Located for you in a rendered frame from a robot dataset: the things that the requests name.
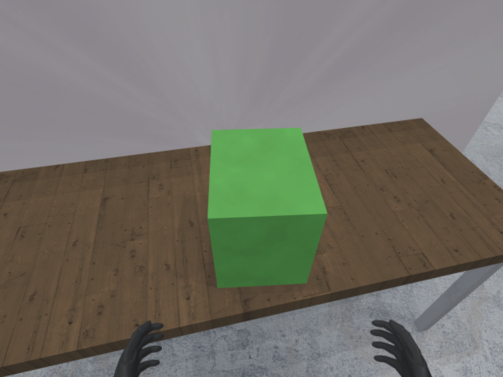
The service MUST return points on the table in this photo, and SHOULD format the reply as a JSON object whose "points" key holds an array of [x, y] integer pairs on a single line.
{"points": [[91, 250]]}

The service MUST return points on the robot right hand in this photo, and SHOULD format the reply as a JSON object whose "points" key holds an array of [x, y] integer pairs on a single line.
{"points": [[409, 361]]}

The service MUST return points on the robot left hand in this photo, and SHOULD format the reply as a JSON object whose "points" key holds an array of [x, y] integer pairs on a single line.
{"points": [[129, 363]]}

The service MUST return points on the carton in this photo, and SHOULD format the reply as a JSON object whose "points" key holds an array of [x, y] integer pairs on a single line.
{"points": [[265, 208]]}

